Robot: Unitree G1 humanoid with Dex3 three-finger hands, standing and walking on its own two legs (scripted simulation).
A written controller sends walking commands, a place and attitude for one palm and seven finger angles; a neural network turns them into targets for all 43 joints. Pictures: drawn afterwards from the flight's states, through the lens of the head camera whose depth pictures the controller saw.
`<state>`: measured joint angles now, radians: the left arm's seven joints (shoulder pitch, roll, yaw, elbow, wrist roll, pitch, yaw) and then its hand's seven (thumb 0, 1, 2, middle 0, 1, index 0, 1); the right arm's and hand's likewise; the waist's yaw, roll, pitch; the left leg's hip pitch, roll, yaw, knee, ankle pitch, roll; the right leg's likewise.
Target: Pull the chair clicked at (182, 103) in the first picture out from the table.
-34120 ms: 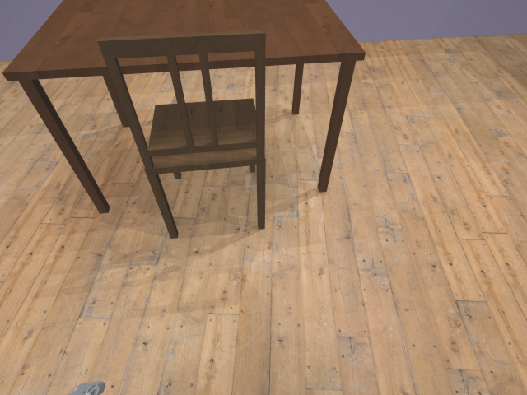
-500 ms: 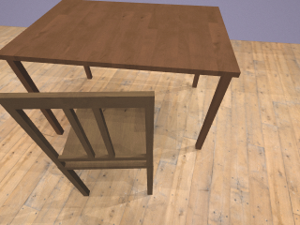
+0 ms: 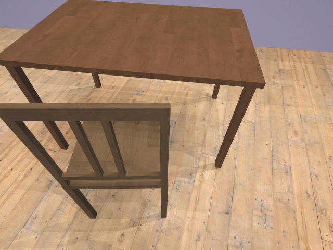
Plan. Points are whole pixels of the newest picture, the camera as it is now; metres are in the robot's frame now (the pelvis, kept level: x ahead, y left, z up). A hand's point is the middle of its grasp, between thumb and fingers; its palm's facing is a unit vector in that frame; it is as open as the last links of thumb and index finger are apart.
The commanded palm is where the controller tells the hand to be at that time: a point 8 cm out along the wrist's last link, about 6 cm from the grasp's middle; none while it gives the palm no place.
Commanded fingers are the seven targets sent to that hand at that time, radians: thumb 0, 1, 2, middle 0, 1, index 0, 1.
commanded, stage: look again from close up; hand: left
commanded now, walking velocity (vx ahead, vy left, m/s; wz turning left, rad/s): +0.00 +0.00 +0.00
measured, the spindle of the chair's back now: (88, 151) +0.41 +0.28 -0.09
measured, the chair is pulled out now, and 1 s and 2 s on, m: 0.21 0.21 0.21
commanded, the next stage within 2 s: shuffle to correct the standing spot in 0.34 s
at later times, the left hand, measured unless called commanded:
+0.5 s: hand out of the picture -0.02 +0.17 -0.18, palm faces +0.03 -0.98 -0.18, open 7.4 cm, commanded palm none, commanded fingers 0.00 0.90 0.90 -0.20 -0.30 -0.20 -0.30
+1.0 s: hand out of the picture -0.01 +0.24 -0.18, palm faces +0.07 -0.97 -0.23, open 7.4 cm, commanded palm none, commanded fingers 0.00 0.90 0.90 -0.20 -0.30 -0.20 -0.30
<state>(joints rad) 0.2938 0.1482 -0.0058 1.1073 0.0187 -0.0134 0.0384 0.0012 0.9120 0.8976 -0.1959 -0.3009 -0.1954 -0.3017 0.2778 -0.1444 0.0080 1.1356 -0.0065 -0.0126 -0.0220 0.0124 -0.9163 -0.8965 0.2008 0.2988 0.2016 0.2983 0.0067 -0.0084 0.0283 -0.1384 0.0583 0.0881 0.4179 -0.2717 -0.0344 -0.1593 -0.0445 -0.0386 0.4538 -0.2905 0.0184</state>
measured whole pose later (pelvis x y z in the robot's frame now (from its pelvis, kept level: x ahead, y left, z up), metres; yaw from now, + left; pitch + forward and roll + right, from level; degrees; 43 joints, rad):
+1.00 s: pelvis -0.02 +0.05 -0.01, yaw +3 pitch +0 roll +2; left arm 0.27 0.19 0.01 1.02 0.02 0.01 0.04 0.00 0.91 0.90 -0.19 -0.30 -0.19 -0.30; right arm 0.27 -0.15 -0.01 1.07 -0.02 -0.01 -0.02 0.01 -0.93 -0.90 0.20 0.30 0.20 0.30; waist 0.00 -0.04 0.01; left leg -0.21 -0.05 0.10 0.46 -0.25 0.06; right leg -0.22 -0.05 -0.06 0.57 -0.38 0.01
